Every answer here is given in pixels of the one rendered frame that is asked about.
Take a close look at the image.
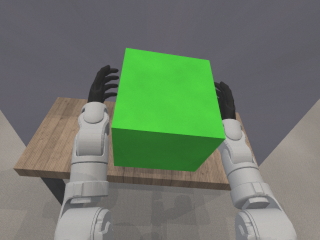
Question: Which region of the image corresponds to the left robot hand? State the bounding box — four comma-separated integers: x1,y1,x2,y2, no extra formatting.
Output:
87,65,119,103

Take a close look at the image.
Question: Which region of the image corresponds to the right robot hand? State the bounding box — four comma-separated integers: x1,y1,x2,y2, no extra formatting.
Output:
214,81,236,120

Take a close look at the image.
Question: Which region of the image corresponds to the left robot upper arm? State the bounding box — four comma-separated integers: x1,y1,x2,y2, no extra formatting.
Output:
55,207,114,240

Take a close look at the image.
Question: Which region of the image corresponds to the left robot forearm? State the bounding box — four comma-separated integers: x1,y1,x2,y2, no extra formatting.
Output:
54,101,110,240

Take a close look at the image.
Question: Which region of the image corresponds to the right robot upper arm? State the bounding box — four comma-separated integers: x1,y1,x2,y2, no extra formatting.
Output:
234,208,297,240

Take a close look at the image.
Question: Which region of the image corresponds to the carton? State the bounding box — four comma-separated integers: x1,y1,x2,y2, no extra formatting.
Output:
111,48,226,172

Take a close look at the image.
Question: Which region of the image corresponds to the table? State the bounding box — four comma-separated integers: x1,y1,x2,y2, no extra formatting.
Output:
13,97,262,205

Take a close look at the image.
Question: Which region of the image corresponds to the right robot forearm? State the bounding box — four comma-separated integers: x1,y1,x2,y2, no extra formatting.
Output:
217,119,298,240

